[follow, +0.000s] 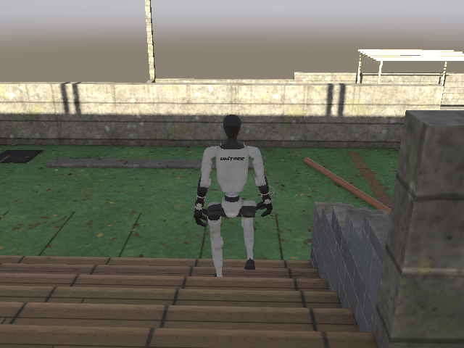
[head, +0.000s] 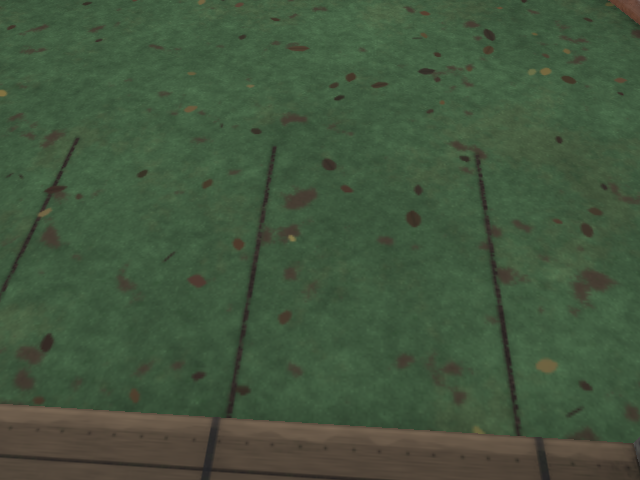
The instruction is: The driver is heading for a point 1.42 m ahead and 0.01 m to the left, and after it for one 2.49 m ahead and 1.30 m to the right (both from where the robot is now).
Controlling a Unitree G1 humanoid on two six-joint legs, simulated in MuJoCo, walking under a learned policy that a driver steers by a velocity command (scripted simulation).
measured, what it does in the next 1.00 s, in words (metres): walks ahead: right foot 0.15 m higher, then left foot 0.15 m lower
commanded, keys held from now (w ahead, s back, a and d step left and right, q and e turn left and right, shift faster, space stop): e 0.16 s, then no key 0.46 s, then w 0.02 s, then w+q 0.36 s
